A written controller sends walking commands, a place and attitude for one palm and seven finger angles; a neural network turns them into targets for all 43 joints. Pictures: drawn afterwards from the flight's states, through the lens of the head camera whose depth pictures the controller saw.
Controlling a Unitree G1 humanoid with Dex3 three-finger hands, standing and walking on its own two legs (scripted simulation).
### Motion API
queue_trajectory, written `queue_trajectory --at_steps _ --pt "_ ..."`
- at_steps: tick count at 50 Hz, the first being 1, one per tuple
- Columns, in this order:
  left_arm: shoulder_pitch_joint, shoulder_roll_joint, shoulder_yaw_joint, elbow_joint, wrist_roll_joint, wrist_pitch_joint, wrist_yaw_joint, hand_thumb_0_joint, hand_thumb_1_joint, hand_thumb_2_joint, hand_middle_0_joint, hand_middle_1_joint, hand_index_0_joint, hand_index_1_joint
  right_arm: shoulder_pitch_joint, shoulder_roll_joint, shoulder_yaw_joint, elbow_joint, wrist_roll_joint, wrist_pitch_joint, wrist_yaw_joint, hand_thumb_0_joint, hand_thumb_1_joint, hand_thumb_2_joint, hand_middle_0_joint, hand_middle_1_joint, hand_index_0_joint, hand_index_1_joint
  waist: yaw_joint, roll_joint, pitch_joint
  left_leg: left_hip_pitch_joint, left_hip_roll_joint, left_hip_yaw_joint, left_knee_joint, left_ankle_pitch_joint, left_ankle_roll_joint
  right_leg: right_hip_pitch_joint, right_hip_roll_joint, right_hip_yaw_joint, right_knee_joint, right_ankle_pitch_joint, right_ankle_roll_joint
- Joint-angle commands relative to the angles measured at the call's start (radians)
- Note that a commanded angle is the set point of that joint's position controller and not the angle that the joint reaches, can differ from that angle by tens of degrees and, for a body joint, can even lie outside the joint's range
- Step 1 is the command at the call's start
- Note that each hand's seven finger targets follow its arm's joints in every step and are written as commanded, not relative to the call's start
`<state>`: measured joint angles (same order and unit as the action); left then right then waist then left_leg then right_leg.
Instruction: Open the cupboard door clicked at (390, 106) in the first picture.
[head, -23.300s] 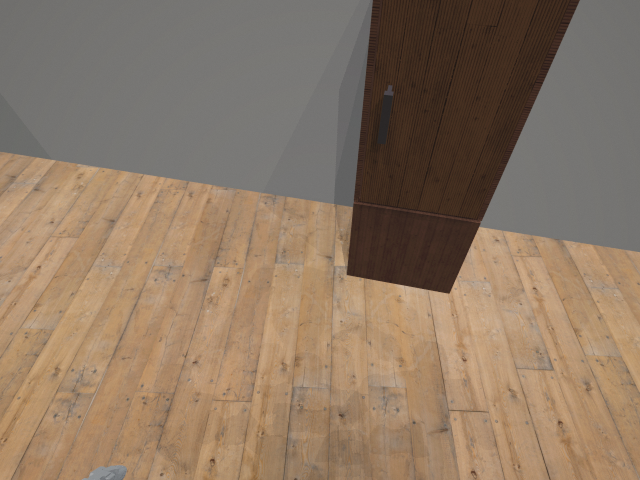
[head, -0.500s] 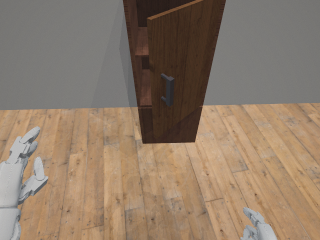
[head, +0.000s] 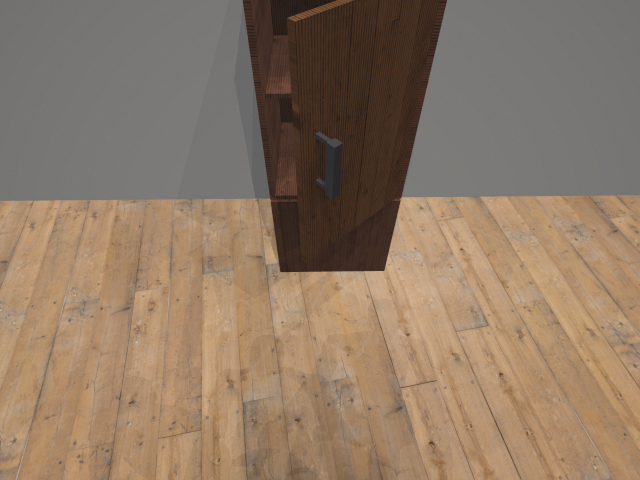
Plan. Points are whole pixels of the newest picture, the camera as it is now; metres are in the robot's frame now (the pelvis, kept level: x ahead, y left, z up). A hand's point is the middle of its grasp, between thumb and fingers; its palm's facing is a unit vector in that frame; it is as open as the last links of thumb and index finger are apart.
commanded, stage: let the arm hang, fingers relaxed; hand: left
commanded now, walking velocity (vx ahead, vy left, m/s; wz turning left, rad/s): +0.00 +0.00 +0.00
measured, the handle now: (326, 165) +0.67 +0.03 -0.03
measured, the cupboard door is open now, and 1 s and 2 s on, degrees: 41 41 41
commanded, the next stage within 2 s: look to check the result in 0.54 s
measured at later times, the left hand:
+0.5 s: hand out of the picture +0.08 +0.20 -0.16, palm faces +0.00 -0.97 -0.26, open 7.4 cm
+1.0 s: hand out of the picture +0.07 +0.21 -0.16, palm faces +0.00 -0.95 -0.31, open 7.4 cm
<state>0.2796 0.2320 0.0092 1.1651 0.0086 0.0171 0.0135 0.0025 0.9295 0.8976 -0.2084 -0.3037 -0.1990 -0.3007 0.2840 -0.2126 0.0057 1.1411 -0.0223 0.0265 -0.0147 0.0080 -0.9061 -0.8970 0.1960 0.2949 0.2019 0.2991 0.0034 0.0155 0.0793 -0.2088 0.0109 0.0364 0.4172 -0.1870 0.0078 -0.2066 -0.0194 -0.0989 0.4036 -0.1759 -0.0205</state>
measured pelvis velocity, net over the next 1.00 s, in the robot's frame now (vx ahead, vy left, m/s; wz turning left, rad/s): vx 0.03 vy -0.02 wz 0.00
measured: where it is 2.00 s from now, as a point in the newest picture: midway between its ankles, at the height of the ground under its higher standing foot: outside the picture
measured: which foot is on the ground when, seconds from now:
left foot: down 0.00-1.00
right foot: down 0.00-1.00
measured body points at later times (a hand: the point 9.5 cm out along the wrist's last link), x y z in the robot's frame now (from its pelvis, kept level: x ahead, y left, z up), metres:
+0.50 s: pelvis +0.01 -0.01 +0.00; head +0.02 -0.02 +0.45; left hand +0.08 +0.25 -0.14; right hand +0.04 -0.26 -0.16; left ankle +0.02 +0.11 -0.74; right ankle +0.03 -0.11 -0.74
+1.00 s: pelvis +0.03 -0.02 +0.01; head +0.06 -0.03 +0.45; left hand +0.08 +0.26 -0.14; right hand +0.08 -0.28 -0.15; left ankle +0.02 +0.11 -0.74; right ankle +0.03 -0.11 -0.74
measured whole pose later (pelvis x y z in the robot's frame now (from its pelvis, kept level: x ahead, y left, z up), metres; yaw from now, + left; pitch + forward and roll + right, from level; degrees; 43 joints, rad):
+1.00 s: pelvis +0.03 -0.02 +0.01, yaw +0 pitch -1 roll +0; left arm 0.15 0.27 0.01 1.16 0.01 -0.02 0.01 0.00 0.91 0.90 -0.21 -0.30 -0.20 -0.30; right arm 0.14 -0.27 0.00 1.15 -0.02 0.00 -0.01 0.00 -0.91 -0.90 0.20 0.30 0.20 0.30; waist 0.00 0.02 0.06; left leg -0.12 0.02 0.03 0.31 -0.18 -0.02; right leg -0.12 0.00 -0.10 0.32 -0.19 -0.04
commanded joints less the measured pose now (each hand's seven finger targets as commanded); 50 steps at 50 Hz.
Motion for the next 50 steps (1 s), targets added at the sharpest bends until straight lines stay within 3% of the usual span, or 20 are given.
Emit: queue_trajectory --at_steps 1,6,14,16,19,31,35,38,50 --pt "-0.035 0.142 0.026 -0.051 0.002 -0.029 0.007 0.0 0.9 0.9 -0.2 -0.3 -0.2 -0.3 0.019 -0.127 -0.033 -0.043 0.0 -0.023 -0.008 0.0 -0.9 -0.9 0.2 0.3 0.2 0.3 -0.014 -0.023 -0.023 -0.014 0.084 -0.089 -0.098 -0.064 0.026 -0.009 -0.106 0.134 -0.126 -0.158 -0.037" --pt "-0.045 0.148 0.031 -0.049 0.004 -0.027 0.009 0.0 0.9 0.9 -0.2 -0.3 -0.2 -0.3 0.014 -0.12 -0.035 -0.035 -0.002 -0.025 -0.006 0.0 -0.9 -0.9 0.2 0.3 0.2 0.3 -0.009 -0.033 -0.004 -0.03 0.083 -0.095 -0.112 -0.087 0.029 -0.016 -0.105 0.135 -0.123 -0.18 -0.035" --pt "-0.08 0.15 0.035 -0.06 0.005 -0.035 0.009 0.0 0.9 0.9 -0.2 -0.3 -0.2 -0.3 -0.028 -0.127 -0.033 -0.035 -0.002 -0.036 -0.005 0.0 -0.9 -0.9 0.2 0.3 0.2 0.3 -0.004 -0.008 -0.024 -0.016 0.091 -0.101 -0.126 -0.002 0.023 0.023 -0.106 0.131 -0.109 -0.083 -0.029" --pt "-0.088 0.15 0.036 -0.063 0.006 -0.036 0.009 0.0 0.9 0.9 -0.2 -0.3 -0.2 -0.3 -0.035 -0.126 -0.033 -0.035 -0.003 -0.036 -0.005 0.0 -0.9 -0.9 0.2 0.3 0.2 0.3 -0.005 -0.027 -0.018 -0.012 0.091 -0.098 -0.125 0.008 0.022 0.021 -0.107 0.129 -0.114 -0.081 -0.028" --pt "-0.101 0.154 0.038 -0.066 0.005 -0.04 0.009 0.0 0.9 0.9 -0.2 -0.3 -0.2 -0.3 -0.055 -0.136 -0.033 -0.035 -0.003 -0.041 -0.006 0.0 -0.9 -0.9 0.2 0.3 0.2 0.3 -0.004 -0.001 -0.037 0.009 0.096 -0.098 -0.132 0.053 0.019 0.043 -0.11 0.127 -0.111 -0.023 -0.027" --pt "-0.127 0.181 0.038 -0.064 0.003 -0.049 0.007 0.0 0.9 0.9 -0.2 -0.3 -0.2 -0.3 -0.102 -0.173 -0.034 -0.038 -0.001 -0.041 -0.007 0.0 -0.9 -0.9 0.2 0.3 0.2 0.3 -0.008 0.003 -0.058 0.057 0.101 -0.089 -0.134 0.099 0.012 0.07 -0.117 0.131 -0.139 0.044 -0.028" --pt "-0.126 0.19 0.038 -0.062 0.003 -0.052 0.007 0.0 0.9 0.9 -0.2 -0.3 -0.2 -0.3 -0.106 -0.185 -0.035 -0.041 0.003 -0.04 -0.007 0.0 -0.9 -0.9 0.2 0.3 0.2 0.3 -0.007 -0.026 -0.076 0.074 0.103 -0.088 -0.133 0.105 0.013 0.083 -0.116 0.13 -0.148 0.056 -0.026" --pt "-0.132 0.195 0.035 -0.057 0.002 -0.051 0.007 0.0 0.9 0.9 -0.2 -0.3 -0.2 -0.3 -0.115 -0.193 -0.035 -0.038 0.0 -0.04 -0.007 0.0 -0.9 -0.9 0.2 0.3 0.2 0.3 -0.009 0.001 -0.072 0.079 0.104 -0.09 -0.137 0.109 0.011 0.082 -0.119 0.135 -0.15 0.065 -0.028" --pt "-0.138 0.219 0.037 -0.056 0.002 -0.056 0.009 0.0 0.9 0.9 -0.2 -0.3 -0.2 -0.3 -0.137 -0.217 -0.034 -0.039 0.004 -0.041 -0.008 0.0 -0.9 -0.9 0.2 0.3 0.2 0.3 -0.008 -0.017 -0.091 0.108 0.111 -0.087 -0.14 0.152 0.01 0.109 -0.121 0.129 -0.149 0.151 -0.025"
